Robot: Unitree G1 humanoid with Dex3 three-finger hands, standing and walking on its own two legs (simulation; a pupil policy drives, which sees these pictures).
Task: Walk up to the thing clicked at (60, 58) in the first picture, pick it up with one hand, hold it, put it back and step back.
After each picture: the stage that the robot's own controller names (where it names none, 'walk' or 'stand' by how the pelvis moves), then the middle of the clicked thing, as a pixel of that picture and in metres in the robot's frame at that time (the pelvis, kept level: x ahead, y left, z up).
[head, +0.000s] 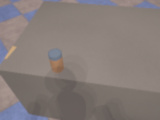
stand; (56, 61) +0.55 +0.17 -0.10
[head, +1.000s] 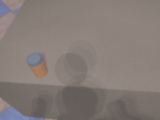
walk; (37, 66) +0.48 +0.27 -0.09
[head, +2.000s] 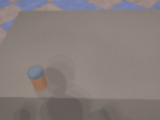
stand; (38, 78) +0.45 +0.25 -0.10
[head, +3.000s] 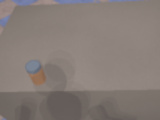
stand; (36, 73) +0.47 +0.26 -0.09
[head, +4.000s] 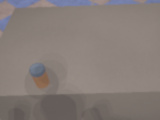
stand; (39, 76) +0.45 +0.24 -0.09
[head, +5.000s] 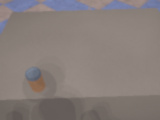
stand; (35, 80) +0.44 +0.25 -0.10
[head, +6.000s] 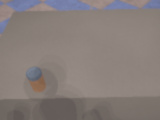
stand; (36, 80) +0.44 +0.25 -0.10
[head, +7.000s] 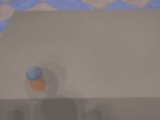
stand; (36, 79) +0.44 +0.25 -0.10
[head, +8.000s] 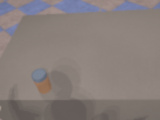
rise first; (42, 81) +0.44 +0.26 -0.10
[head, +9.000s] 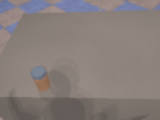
go down; (41, 79) +0.45 +0.26 -0.10
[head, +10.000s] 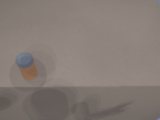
go down; (27, 67) +0.47 +0.24 -0.07
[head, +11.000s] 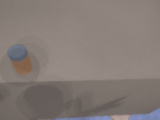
go down; (20, 60) +0.47 +0.24 -0.04
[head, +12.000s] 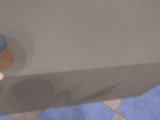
close in; (0, 52) +0.46 +0.26 -0.01
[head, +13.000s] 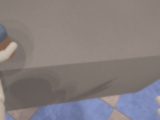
close; out of the picture +0.48 +0.24 +0.01
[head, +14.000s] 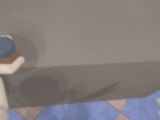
lift; (8, 55) +0.43 +0.23 +0.01
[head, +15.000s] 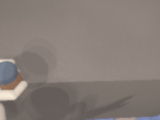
lift; (10, 80) +0.34 +0.25 +0.04
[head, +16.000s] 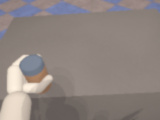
hold; (36, 75) +0.33 +0.17 +0.12
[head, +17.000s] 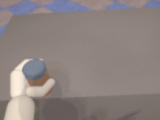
hold; (39, 79) +0.32 +0.17 +0.10
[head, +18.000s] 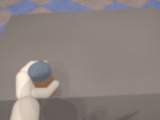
crouch; (43, 80) +0.33 +0.16 +0.08
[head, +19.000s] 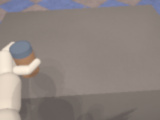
crouch; (25, 60) +0.40 +0.21 +0.11
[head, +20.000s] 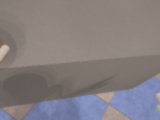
lower; out of the picture +0.47 +0.25 +0.00
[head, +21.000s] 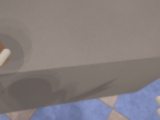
lower; out of the picture +0.46 +0.25 +0.01
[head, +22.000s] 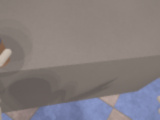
lower; out of the picture +0.46 +0.25 +0.01
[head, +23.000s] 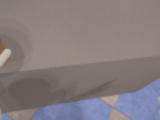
lower; out of the picture +0.46 +0.25 +0.01
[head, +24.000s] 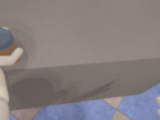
loosen; (5, 48) +0.46 +0.23 +0.01
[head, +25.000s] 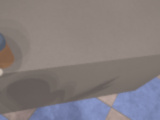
withdraw; out of the picture +0.46 +0.23 +0.01
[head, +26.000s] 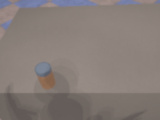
sink last; (45, 76) +0.44 +0.22 -0.05
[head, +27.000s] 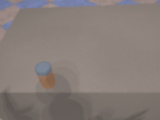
stand; (45, 75) +0.44 +0.22 -0.05
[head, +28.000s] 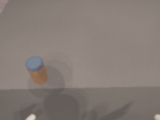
stand; (37, 71) +0.44 +0.23 -0.04
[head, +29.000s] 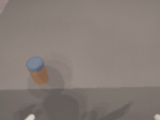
stand; (38, 71) +0.44 +0.23 -0.03
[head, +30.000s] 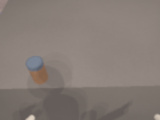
stand; (37, 70) +0.44 +0.23 -0.03
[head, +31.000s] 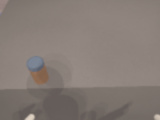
stand; (38, 70) +0.44 +0.23 -0.04
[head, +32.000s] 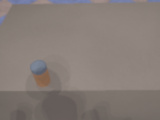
stand; (41, 74) +0.44 +0.22 -0.06
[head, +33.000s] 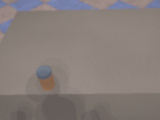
walk; (46, 78) +0.45 +0.21 -0.10
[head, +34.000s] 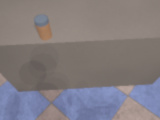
walk; (43, 27) +0.66 +0.24 -0.07
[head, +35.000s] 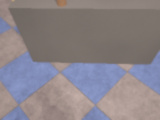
walk; out of the picture +1.01 +0.19 -0.07
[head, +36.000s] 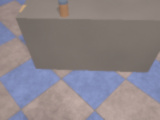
stand; (63, 7) +1.05 +0.19 -0.10
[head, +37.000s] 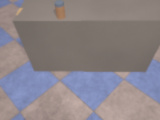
stand; (60, 10) +1.05 +0.20 -0.10
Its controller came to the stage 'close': yes
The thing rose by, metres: 0.21
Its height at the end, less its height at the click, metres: +0.00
